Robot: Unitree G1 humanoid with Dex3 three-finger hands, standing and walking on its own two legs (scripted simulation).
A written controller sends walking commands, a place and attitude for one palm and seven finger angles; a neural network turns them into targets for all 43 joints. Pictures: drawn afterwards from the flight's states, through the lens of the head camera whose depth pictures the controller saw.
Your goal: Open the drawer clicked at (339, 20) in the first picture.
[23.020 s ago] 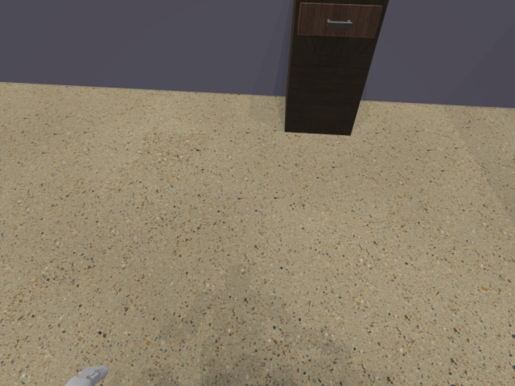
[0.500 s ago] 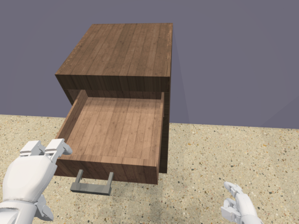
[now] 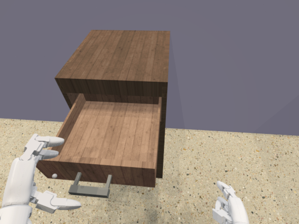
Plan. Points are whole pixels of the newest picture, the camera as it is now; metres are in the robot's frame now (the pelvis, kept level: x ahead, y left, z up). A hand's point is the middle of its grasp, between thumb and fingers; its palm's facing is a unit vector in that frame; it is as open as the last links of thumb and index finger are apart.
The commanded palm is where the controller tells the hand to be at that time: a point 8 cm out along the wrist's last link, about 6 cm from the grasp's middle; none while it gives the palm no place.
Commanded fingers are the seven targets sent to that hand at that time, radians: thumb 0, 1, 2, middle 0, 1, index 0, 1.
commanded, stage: draw the hand back to the body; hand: left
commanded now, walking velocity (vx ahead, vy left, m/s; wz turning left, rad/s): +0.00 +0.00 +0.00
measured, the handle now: (91, 184) +0.24 +0.22 -0.08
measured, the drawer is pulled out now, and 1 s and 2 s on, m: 0.30 0.30 0.30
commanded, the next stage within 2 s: step back with the hand held close in 0.84 s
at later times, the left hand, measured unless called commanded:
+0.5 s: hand (54, 170) +0.17 +0.21 +0.16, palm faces +0.37 -0.82 -0.44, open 9.8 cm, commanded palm +0.12 +0.25 +0.18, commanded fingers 0.00 0.69 0.81 -0.22 -0.44 -0.22 -0.44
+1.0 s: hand (49, 166) +0.18 +0.21 +0.17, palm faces +0.39 -0.81 -0.44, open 7.4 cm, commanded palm +0.12 +0.26 +0.18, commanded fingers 0.00 0.90 0.90 -0.20 -0.30 -0.20 -0.30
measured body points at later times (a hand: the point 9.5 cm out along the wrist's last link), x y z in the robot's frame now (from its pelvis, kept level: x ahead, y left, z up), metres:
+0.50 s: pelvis +0.00 -0.03 +0.01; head -0.01 -0.05 +0.46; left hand +0.15 +0.25 +0.18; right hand +0.20 -0.25 -0.07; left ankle -0.04 +0.10 -0.73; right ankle -0.02 -0.12 -0.73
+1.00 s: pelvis +0.00 -0.03 +0.01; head -0.01 -0.05 +0.46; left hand +0.15 +0.25 +0.19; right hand +0.20 -0.24 -0.07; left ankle -0.04 +0.10 -0.73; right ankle -0.02 -0.12 -0.73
